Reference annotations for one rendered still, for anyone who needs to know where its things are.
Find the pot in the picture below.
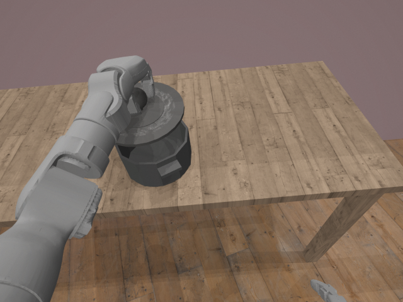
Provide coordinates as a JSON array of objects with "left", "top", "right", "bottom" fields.
[{"left": 115, "top": 120, "right": 191, "bottom": 187}]

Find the left robot hand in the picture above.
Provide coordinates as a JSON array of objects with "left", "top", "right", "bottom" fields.
[{"left": 96, "top": 55, "right": 155, "bottom": 115}]

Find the lid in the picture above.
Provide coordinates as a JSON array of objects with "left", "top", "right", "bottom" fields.
[{"left": 116, "top": 82, "right": 184, "bottom": 147}]

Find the left robot forearm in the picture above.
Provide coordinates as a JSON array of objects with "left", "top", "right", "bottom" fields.
[{"left": 15, "top": 65, "right": 134, "bottom": 220}]

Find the table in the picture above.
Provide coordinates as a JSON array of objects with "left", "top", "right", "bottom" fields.
[{"left": 0, "top": 61, "right": 403, "bottom": 263}]

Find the right robot hand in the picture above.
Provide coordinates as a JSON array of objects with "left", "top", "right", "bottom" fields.
[{"left": 310, "top": 279, "right": 347, "bottom": 302}]

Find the knob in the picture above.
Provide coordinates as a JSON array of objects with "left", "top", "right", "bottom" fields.
[{"left": 133, "top": 87, "right": 147, "bottom": 109}]

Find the left robot upper arm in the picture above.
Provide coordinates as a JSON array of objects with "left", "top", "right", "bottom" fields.
[{"left": 0, "top": 166, "right": 103, "bottom": 302}]

